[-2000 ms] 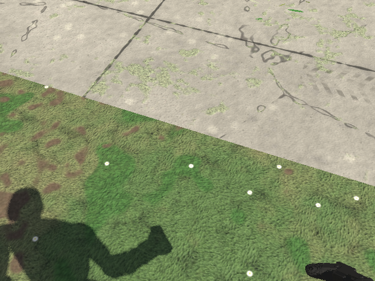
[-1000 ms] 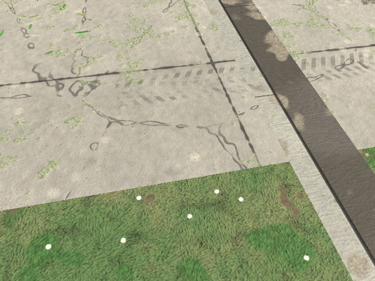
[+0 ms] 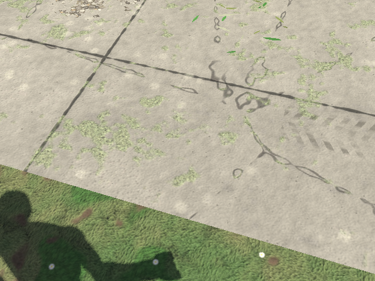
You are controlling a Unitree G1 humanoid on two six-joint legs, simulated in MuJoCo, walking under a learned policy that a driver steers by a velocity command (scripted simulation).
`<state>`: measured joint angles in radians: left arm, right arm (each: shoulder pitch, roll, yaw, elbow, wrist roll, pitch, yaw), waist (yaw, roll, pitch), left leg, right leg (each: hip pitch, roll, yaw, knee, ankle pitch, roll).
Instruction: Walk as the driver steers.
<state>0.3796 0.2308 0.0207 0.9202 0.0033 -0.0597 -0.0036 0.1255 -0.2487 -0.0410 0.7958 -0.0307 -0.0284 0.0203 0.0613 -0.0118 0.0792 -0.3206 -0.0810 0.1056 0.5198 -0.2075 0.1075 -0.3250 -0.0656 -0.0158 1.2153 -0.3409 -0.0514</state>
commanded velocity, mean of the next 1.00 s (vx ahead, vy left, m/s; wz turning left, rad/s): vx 0.50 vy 0.00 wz -0.45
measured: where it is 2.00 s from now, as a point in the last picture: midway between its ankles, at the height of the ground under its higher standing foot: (288, 162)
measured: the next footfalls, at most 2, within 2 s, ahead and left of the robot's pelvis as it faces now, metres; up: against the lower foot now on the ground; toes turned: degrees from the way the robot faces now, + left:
right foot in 0.42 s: +0.37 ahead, -0.10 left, +0.00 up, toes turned -16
left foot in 0.92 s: +0.73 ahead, -0.06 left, +0.00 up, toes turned -31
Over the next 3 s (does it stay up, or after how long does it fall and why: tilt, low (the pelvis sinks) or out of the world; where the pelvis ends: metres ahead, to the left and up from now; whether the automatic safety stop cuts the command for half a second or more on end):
stays up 1.18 -0.37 0.01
